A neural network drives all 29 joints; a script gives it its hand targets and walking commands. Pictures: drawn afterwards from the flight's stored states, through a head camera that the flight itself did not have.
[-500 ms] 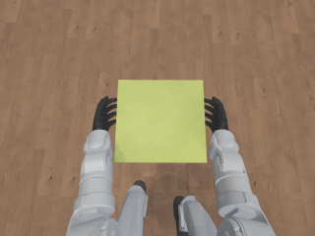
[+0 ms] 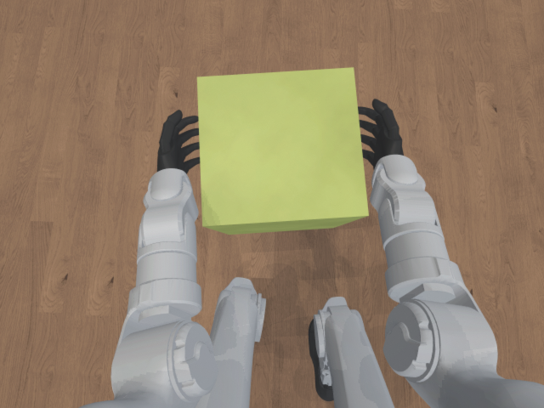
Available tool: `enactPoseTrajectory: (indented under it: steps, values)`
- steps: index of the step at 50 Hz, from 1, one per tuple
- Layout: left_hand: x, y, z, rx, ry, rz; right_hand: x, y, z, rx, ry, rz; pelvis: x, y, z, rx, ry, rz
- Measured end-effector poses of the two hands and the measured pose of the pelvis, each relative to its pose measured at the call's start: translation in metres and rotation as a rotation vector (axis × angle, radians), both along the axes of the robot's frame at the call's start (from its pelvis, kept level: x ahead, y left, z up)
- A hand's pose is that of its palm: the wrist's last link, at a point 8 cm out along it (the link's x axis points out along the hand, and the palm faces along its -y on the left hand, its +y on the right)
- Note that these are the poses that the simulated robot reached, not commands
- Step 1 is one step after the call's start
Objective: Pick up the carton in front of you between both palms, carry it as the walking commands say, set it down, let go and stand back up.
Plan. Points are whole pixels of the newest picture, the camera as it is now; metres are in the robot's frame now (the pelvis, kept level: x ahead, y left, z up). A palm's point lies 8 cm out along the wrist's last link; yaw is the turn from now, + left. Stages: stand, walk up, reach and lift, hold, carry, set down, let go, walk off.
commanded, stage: set down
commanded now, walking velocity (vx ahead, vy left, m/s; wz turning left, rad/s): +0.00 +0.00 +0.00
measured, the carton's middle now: (278, 167) +0.47 +0.06 -0.17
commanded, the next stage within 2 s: none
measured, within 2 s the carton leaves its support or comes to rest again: rests again in 1.94 s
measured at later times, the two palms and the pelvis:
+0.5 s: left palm (187, 184) +0.44 +0.23 -0.24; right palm (345, 164) +0.51 -0.06 -0.23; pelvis -0.02 -0.01 -0.11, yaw -1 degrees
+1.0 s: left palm (195, 189) +0.45 +0.23 -0.33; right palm (330, 169) +0.54 -0.06 -0.34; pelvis -0.02 -0.01 -0.18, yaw -2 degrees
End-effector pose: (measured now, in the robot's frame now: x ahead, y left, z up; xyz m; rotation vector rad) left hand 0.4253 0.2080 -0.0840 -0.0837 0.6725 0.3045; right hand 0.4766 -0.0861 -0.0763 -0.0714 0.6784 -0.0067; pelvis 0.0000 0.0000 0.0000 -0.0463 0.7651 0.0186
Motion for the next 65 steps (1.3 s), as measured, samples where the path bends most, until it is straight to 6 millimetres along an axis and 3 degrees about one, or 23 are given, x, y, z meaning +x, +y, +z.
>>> enactPoseTrajectory:
  steps: [25, 40, 45, 65]
  values:
    - [0.015, 0.018, -0.151, 0.028, 0.046, 0.061, 0.038, 0.022, -0.157, -0.009, 0.039, 0.098, -0.024, -0.013, -0.113, 0.013, 0.054, -0.032]
    - [0.023, 0.028, -0.238, 0.041, 0.090, 0.082, 0.054, 0.034, -0.248, -0.028, 0.074, 0.154, -0.028, -0.012, -0.165, 0.028, 0.001, -0.065]
    - [0.027, 0.025, -0.246, 0.046, 0.094, 0.085, 0.057, 0.031, -0.261, -0.029, 0.076, 0.166, -0.025, -0.010, -0.174, 0.040, -0.007, -0.072]
    - [0.019, 0.019, -0.266, 0.024, 0.144, 0.031, 0.055, 0.022, -0.276, -0.060, 0.116, 0.196, -0.026, -0.019, -0.182, 0.061, -0.031, -0.081]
